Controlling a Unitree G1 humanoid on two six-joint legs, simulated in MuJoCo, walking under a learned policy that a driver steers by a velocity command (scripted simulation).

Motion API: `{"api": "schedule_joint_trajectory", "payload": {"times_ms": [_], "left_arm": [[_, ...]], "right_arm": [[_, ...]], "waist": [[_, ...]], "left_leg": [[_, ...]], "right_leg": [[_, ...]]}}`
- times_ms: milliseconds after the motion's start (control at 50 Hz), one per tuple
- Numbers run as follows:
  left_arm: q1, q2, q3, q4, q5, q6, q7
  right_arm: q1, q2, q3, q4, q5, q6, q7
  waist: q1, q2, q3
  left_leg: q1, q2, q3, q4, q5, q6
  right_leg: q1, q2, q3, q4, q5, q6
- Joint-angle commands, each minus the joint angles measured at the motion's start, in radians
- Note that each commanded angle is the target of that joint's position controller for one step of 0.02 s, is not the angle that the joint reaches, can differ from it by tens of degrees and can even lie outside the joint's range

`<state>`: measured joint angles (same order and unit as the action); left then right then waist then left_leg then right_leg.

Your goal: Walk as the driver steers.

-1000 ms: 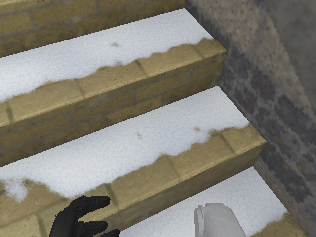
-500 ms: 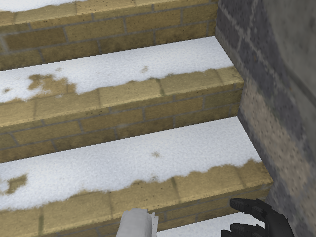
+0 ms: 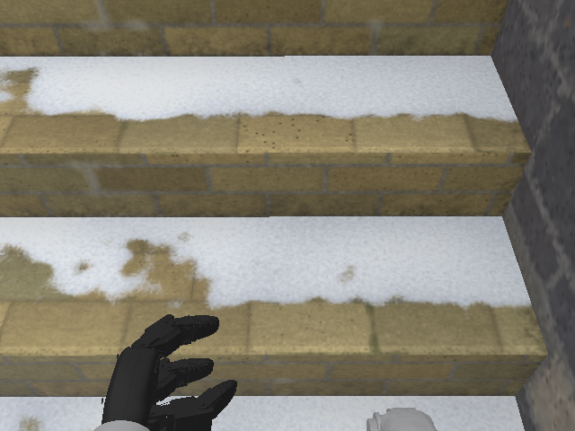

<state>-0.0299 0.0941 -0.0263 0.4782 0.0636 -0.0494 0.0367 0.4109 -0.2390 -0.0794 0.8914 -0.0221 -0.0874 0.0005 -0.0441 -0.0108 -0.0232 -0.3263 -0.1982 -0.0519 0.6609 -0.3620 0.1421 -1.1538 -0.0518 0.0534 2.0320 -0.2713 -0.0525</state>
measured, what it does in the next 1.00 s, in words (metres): climbs: right foot 0.18 m higher, then left foot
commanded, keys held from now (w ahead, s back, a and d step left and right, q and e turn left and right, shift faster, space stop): w+q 0.28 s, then no key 0.72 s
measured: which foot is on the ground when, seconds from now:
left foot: down 0.00-0.22, up 0.24-0.68, down 0.70-1.00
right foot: up 0.00-0.18, down 0.20-0.74, up 0.76-1.00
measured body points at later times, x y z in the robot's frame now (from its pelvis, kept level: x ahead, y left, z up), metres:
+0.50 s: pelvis +0.27 -0.03 +0.19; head +0.30 -0.05 +0.64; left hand +0.21 +0.25 +0.07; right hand +0.55 -0.15 +0.12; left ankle +0.31 +0.16 -0.31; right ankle +0.30 -0.14 -0.53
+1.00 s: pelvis +0.39 +0.06 +0.21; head +0.39 +0.07 +0.66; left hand +0.54 +0.31 +0.12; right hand +0.51 -0.16 +0.08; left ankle +0.36 +0.20 -0.53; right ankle +0.37 -0.06 -0.24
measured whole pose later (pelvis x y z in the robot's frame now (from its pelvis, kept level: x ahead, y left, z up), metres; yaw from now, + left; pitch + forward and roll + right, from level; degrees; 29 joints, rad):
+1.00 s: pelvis +0.39 +0.06 +0.21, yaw +15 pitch +3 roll +1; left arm 0.10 0.14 0.04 0.65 0.01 0.01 0.07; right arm 0.33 -0.16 -0.05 0.83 -0.04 -0.06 -0.03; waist -0.05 -0.05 -0.06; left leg -0.26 0.06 0.10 0.37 -0.18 -0.01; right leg -0.91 0.06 0.02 2.07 -0.61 -0.04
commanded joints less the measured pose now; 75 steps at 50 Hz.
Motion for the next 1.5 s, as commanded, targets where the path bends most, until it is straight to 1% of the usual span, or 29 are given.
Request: {"api": "schedule_joint_trajectory", "payload": {"times_ms": [20,80,140,180,200,220,240,260,280,320,380,460,560,580,660,720,740,760,780,860,1020,1100,1160,1200,1240,1280,1320,1380,1500], "left_arm": [[-0.107,-0.023,-0.018,-0.086,-0.002,0.001,0.011],[-0.384,-0.045,-0.052,-0.203,0.017,-0.033,-0.030],[-0.232,-0.023,-0.053,-0.184,-0.032,0.000,-0.023],[0.142,0.102,0.008,-0.026,-0.076,0.033,0.028],[0.324,0.205,0.069,0.010,-0.079,0.016,0.034],[0.415,0.319,0.108,0.060,-0.053,-0.017,0.039],[0.348,0.373,0.123,0.100,-0.050,-0.008,0.044],[0.212,0.279,0.120,0.101,-0.072,-0.010,0.039],[0.130,0.182,0.109,0.143,-0.091,-0.015,0.038],[0.141,0.085,0.078,0.267,-0.080,-0.026,0.034],[0.276,0.084,0.080,0.413,-0.068,-0.109,-0.017],[0.122,0.198,0.090,0.360,-0.053,-0.136,-0.018],[0.335,0.245,0.096,0.388,-0.053,-0.099,0.007],[0.387,0.211,0.093,0.408,-0.022,-0.082,0.019],[0.433,0.239,0.099,0.331,-0.055,-0.027,0.038],[0.463,0.305,0.142,0.335,-0.111,-0.018,0.016],[0.430,0.253,0.133,0.304,-0.118,-0.016,0.010],[0.487,0.105,0.094,0.239,-0.116,-0.031,-0.005],[0.432,0.065,0.076,0.273,-0.153,-0.017,-0.009],[0.236,0.076,0.093,0.229,-0.079,0.006,0.014],[-0.052,0.017,0.038,-0.024,-0.038,0.056,0.044],[-0.126,0.009,0.013,-0.150,-0.054,0.070,0.019],[0.048,0.008,0.010,-0.085,-0.092,0.092,0.023],[0.302,0.035,0.025,0.032,-0.069,0.063,0.026],[0.296,0.215,0.076,0.007,-0.019,0.095,0.063],[0.041,0.296,0.106,-0.022,-0.030,0.102,0.067],[-0.074,0.145,0.070,0.031,-0.053,0.103,0.047],[0.063,0.031,0.031,0.165,-0.031,0.089,0.037],[0.132,0.088,0.054,0.229,-0.053,0.030,0.040]], "right_arm": [[0.124,-0.102,-0.011,-0.008,-0.015,-0.041,-0.006],[0.165,-0.099,-0.020,0.009,-0.006,-0.019,-0.018],[-0.026,-0.152,-0.036,-0.104,0.022,0.000,-0.045],[-0.089,-0.250,-0.077,-0.099,0.053,-0.015,-0.034],[-0.161,-0.232,-0.089,-0.119,0.052,-0.052,-0.013],[-0.206,-0.110,-0.059,-0.134,0.041,-0.085,0.026],[-0.108,-0.013,-0.030,-0.189,0.013,-0.059,0.049],[-0.055,0.016,-0.026,-0.197,-0.037,-0.036,0.050],[-0.104,0.048,-0.015,-0.223,-0.050,-0.008,0.052],[-0.164,0.126,0.021,-0.248,-0.060,0.039,0.033],[-0.199,0.190,0.060,-0.287,-0.024,0.092,-0.005],[-0.222,0.040,0.034,-0.347,-0.025,0.107,-0.010],[-0.320,0.074,0.029,-0.309,-0.026,0.096,0.004],[-0.386,0.098,0.033,-0.308,-0.032,0.079,0.017],[-0.501,0.153,0.062,-0.291,-0.005,0.051,0.064],[-0.188,0.107,0.026,-0.225,0.000,0.038,0.028],[-0.127,0.035,0.005,-0.203,-0.032,0.023,0.021],[-0.023,-0.064,-0.013,-0.166,-0.047,0.024,0.003],[0.052,-0.059,-0.006,-0.184,-0.031,0.030,-0.026],[-0.155,-0.006,0.016,-0.194,-0.015,0.038,-0.053],[0.003,-0.056,0.002,-0.065,-0.016,-0.004,-0.041],[-0.065,-0.091,-0.008,-0.076,0.005,0.029,-0.061],[-0.118,-0.260,-0.049,-0.157,0.003,0.047,-0.047],[0.014,-0.200,-0.036,-0.084,0.015,0.050,0.009],[-0.067,-0.087,-0.018,-0.181,0.030,0.083,0.047],[-0.107,0.063,0.000,-0.225,-0.046,0.109,0.034],[-0.111,0.031,0.006,-0.239,-0.067,0.134,-0.026],[0.000,0.003,0.005,-0.157,-0.059,0.137,-0.028],[-0.087,0.001,0.012,-0.195,-0.036,0.161,-0.045]], "waist": [[-0.048,0.171,0.050],[-0.079,0.086,0.058],[0.024,0.039,-0.078],[0.162,0.258,-0.352],[0.270,0.283,-0.452],[0.272,-0.022,-0.523],[0.143,-0.276,-0.549],[0.075,-0.226,-0.491],[0.023,-0.115,-0.333],[0.002,0.041,-0.078],[-0.036,0.016,0.071],[-0.128,-0.071,0.092],[-0.007,-0.168,-0.029],[0.051,-0.196,-0.052],[0.142,-0.038,-0.119],[-0.005,-0.100,-0.147],[-0.020,-0.069,-0.127],[0.004,0.215,-0.290],[-0.115,0.222,-0.432],[-0.001,0.174,-0.095],[-0.007,0.117,0.033],[0.052,0.112,0.063],[0.070,0.183,-0.079],[0.095,0.143,-0.266],[0.170,-0.357,-0.333],[0.056,-0.313,-0.209],[-0.036,-0.222,0.011],[-0.031,-0.095,0.050],[0.003,-0.110,0.037]], "left_leg": [[0.235,0.285,-0.401,-0.271,0.632,0.053],[0.195,0.244,-0.381,-0.409,0.384,0.050],[-0.066,0.271,-0.242,-0.574,1.069,0.067],[0.109,0.248,-0.192,-0.228,1.835,0.029],[0.129,0.219,-0.231,0.081,1.785,0.007],[-0.093,0.080,-0.213,0.480,0.817,-0.025],[-0.244,0.012,-0.180,0.853,0.235,-0.077],[-0.297,0.076,-0.219,1.049,0.288,-0.066],[-0.382,0.109,-0.184,1.112,0.380,-0.042],[-0.606,0.094,-0.152,1.347,0.325,-0.013],[-0.829,0.090,-0.182,1.503,0.058,0.015],[-0.691,0.153,-0.121,1.107,0.215,-0.074],[-0.667,0.294,0.052,0.819,0.192,-0.066],[-0.635,0.305,0.097,0.756,0.164,-0.059],[-0.252,0.199,0.209,0.099,0.329,-0.091],[0.165,0.150,0.177,-0.475,0.490,-0.068],[0.355,0.280,0.083,-0.433,0.729,-0.082],[0.809,0.570,-0.121,-0.073,1.684,-0.002],[0.717,0.666,-0.175,-0.144,1.781,0.165],[0.218,0.528,-0.034,-0.322,1.037,0.114],[0.275,0.602,-0.118,-0.480,0.135,0.119],[0.115,0.506,-0.012,-0.579,0.182,0.080],[0.038,0.475,0.069,-0.632,0.635,0.038],[0.244,0.393,0.166,-0.318,1.246,-0.008],[-0.024,0.215,0.060,0.172,0.247,-0.109],[-0.224,0.080,-0.221,0.883,0.087,-0.154],[-0.369,0.133,-0.161,0.977,0.168,-0.159],[-0.343,0.093,-0.075,0.966,0.278,-0.136],[-0.423,0.107,-0.039,0.966,0.249,-0.122]], "right_leg": [[-0.380,0.021,-0.117,0.279,-0.235,-0.018],[-0.317,0.008,-0.107,0.003,-0.266,-0.047],[0.522,0.041,-0.223,-0.703,-0.169,-0.015],[0.875,0.109,-0.143,-0.794,-0.158,-0.016],[1.044,0.080,-0.024,-1.059,-0.176,-0.029],[1.259,-0.160,0.359,-1.333,-0.222,-0.115],[1.200,-0.388,0.843,-1.628,-0.020,-0.149],[1.109,-0.375,0.875,-1.585,-0.125,-0.189],[0.959,-0.323,0.759,-1.560,-0.542,-0.167],[0.741,-0.303,0.564,-1.493,-0.381,-0.157],[0.693,-0.242,0.257,-1.555,-0.053,-0.093],[0.586,-0.198,-0.008,-1.694,0.301,-0.088],[1.024,-0.179,-0.181,-1.765,0.493,-0.085],[1.105,-0.161,-0.203,-1.777,0.517,-0.086],[1.193,-0.150,-0.204,-1.679,0.809,-0.077],[1.149,-0.150,-0.156,-1.392,0.885,-0.035],[0.935,-0.112,-0.173,-1.273,0.444,-0.016],[0.527,-0.019,-0.190,-1.016,-0.276,0.063],[0.540,0.017,-0.091,-0.775,-0.360,0.091],[0.431,0.049,0.016,-0.248,-0.251,0.098],[-0.167,0.047,0.096,0.210,-0.414,-0.019],[-0.034,-0.060,-0.009,-0.116,-0.374,-0.001],[0.574,-0.034,-0.089,-0.688,-0.453,-0.043],[0.720,0.084,-0.086,-0.846,-0.164,-0.073],[0.773,-0.218,0.672,-1.506,-0.400,-0.191],[0.589,-0.248,0.734,-1.655,-0.533,-0.173],[0.479,-0.169,0.367,-1.425,-0.427,-0.107],[0.468,-0.108,0.172,-1.276,-0.369,-0.109],[0.556,-0.176,0.294,-1.382,-0.449,-0.192]]}}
